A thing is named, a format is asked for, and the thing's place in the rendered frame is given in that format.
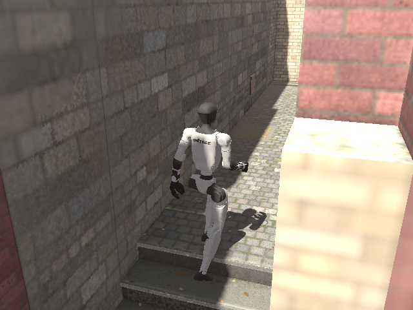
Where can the humanoid robot head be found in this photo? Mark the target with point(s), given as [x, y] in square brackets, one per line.
[207, 112]

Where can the right robot upper arm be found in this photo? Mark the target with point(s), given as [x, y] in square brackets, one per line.
[224, 140]

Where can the robot right forearm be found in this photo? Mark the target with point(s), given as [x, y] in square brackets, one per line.
[233, 165]

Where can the right robot hand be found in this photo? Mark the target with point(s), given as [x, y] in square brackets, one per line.
[246, 166]

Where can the robot left forearm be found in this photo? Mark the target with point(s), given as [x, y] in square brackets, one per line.
[176, 170]

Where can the left robot upper arm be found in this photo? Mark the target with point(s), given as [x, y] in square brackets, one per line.
[185, 140]

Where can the left robot hand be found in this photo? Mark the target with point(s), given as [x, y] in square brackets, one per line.
[179, 188]

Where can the robot left shin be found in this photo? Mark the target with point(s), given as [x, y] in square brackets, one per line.
[209, 214]

